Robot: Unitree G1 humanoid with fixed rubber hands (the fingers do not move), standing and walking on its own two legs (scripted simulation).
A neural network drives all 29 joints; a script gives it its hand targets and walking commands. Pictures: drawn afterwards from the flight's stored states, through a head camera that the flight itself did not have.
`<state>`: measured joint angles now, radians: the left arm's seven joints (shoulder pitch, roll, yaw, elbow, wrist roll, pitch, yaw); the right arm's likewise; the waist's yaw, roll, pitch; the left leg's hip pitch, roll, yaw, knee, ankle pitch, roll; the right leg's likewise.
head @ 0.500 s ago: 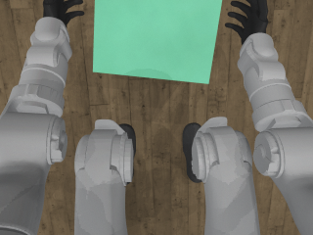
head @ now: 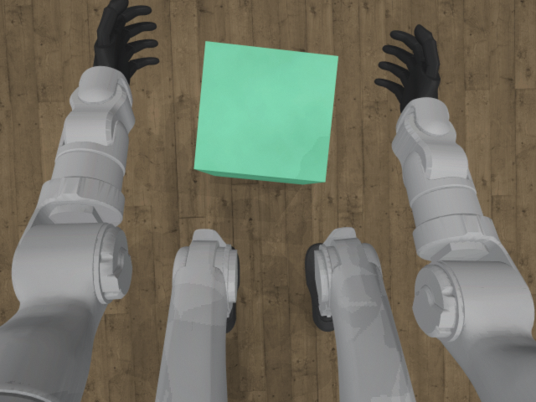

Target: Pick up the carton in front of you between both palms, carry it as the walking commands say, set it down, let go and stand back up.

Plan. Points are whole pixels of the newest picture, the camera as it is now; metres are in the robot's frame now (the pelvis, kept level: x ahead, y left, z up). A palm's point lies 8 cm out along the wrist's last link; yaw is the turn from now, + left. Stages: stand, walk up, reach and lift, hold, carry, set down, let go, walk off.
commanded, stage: set down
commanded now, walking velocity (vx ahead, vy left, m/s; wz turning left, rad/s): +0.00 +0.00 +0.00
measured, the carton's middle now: (264, 127) +0.49 +0.03 -0.34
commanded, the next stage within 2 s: let go in 0.54 s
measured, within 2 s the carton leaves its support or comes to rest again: neither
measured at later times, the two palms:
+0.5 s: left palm out of the picture +0.52 +0.23 +0.04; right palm (516, 45) +0.49 -0.17 +0.04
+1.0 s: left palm out of the picture +0.40 +0.24 +0.15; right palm out of the picture +0.40 -0.21 +0.16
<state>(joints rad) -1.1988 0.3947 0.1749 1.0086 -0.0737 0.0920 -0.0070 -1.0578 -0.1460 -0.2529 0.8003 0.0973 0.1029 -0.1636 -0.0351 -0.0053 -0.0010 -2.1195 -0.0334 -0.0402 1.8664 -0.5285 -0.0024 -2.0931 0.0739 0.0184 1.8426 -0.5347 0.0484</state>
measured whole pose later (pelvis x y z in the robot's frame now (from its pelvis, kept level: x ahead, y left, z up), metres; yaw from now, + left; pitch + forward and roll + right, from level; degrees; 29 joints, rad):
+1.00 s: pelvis +0.09 +0.00 +0.26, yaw +3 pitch +31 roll +0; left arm -0.35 0.21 0.18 0.63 0.05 0.04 -0.03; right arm -0.27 -0.16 -0.15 0.57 -0.02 0.03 0.04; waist -0.03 -0.02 -0.10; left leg -1.04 -0.04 -0.06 0.82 -0.31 0.00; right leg -1.02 0.03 0.04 0.81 -0.33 0.01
